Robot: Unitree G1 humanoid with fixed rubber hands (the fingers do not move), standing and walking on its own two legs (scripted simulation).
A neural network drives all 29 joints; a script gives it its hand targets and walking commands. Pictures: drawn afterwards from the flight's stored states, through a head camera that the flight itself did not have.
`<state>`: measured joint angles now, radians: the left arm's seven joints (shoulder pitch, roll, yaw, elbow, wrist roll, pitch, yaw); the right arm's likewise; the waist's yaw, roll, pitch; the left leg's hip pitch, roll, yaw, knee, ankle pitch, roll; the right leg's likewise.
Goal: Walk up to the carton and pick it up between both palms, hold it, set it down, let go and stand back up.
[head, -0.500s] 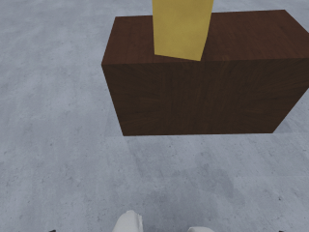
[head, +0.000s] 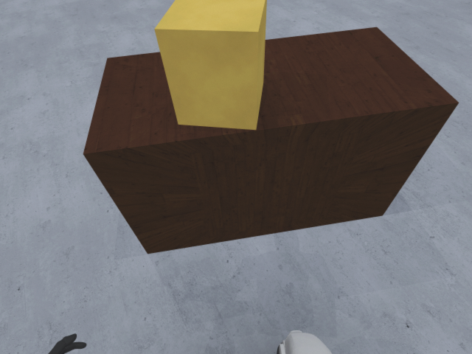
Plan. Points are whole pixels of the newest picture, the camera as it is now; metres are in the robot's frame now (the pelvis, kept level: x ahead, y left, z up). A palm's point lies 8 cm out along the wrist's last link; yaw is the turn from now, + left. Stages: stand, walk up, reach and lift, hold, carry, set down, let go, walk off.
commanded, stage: walk up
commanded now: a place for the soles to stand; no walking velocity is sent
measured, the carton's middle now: (220, 61) +0.85 -0.01 +0.05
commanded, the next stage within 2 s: none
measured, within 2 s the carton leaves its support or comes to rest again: neither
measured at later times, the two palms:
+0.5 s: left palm out of the picture +0.16 +0.31 -0.13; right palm (405, 263) +0.26 -0.34 -0.10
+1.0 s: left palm (87, 293) +0.28 +0.30 -0.11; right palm (385, 259) +0.29 -0.32 -0.14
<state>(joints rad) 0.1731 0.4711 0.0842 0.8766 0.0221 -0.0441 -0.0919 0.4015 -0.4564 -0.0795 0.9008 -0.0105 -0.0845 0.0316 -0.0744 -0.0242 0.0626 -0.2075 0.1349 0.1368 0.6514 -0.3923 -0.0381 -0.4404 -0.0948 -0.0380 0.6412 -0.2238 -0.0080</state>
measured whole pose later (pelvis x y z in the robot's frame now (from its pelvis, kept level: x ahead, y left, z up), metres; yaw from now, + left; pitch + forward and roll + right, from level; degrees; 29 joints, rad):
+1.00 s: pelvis +0.19 -0.02 -0.02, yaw +5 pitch -3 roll +1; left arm 0.10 0.40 0.04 0.95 0.01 -0.04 0.03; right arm 0.14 -0.38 -0.05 1.00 0.00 0.00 0.01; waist -0.01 0.03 0.13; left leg -0.39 0.02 0.00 0.87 -0.44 -0.02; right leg -0.46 -0.06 -0.05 0.87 -0.37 0.01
